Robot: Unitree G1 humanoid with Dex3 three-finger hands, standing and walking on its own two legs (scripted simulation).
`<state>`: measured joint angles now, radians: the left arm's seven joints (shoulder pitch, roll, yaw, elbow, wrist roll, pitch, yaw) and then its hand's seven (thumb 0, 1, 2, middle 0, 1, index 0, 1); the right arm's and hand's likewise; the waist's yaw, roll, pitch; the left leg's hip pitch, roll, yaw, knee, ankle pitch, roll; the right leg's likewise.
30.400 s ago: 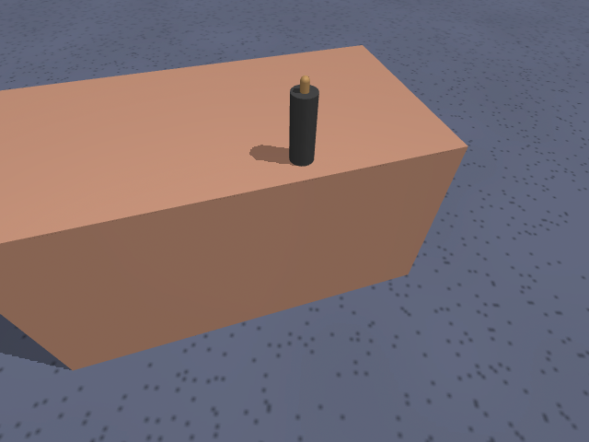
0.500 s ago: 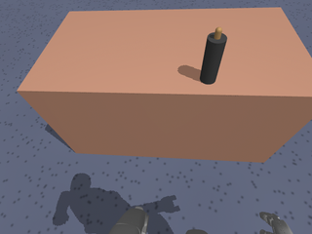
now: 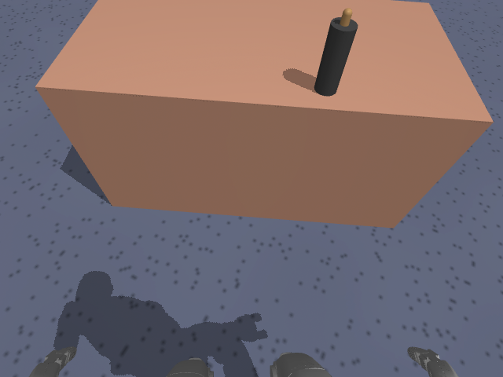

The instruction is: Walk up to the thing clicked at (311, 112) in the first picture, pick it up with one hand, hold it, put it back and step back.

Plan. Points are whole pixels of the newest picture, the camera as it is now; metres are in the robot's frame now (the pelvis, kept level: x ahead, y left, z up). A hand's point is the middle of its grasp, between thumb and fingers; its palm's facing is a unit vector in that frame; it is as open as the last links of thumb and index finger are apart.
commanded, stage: step back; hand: right
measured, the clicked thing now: (335, 53) +0.85 -0.22 +0.00
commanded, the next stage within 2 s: stand in 1.54 s
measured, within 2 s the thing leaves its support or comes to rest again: neither
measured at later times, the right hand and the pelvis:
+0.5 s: hand out of the picture -0.07 -0.24 -0.16, palm faces -0.11 +0.92 -0.37, open 7.4 cm; pelvis -0.17 +0.01 -0.01, yaw +3 degrees
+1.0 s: hand out of the picture -0.11 -0.25 -0.14, palm faces -0.05 +0.92 -0.38, open 7.4 cm; pelvis -0.20 +0.02 +0.00, yaw +1 degrees
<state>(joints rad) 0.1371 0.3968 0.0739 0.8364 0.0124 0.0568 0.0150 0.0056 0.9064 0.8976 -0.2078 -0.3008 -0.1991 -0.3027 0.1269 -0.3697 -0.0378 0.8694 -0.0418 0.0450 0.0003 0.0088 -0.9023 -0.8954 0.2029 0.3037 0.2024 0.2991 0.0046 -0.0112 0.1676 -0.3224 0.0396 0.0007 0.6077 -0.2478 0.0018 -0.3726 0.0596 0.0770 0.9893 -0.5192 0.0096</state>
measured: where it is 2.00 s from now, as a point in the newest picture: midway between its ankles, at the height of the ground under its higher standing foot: outside the picture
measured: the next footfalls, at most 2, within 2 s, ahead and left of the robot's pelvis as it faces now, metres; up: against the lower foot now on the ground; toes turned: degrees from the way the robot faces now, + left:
right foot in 0.08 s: -0.02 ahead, -0.12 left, +0.00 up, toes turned +0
left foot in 0.42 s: -0.11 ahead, +0.13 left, +0.00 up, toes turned -1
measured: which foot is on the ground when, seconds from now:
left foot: down 0.00-0.10, up 0.12-0.40, down 0.42-1.00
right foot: up 0.00-0.06, down 0.08-0.44, up 0.46-0.68, down 0.70-1.00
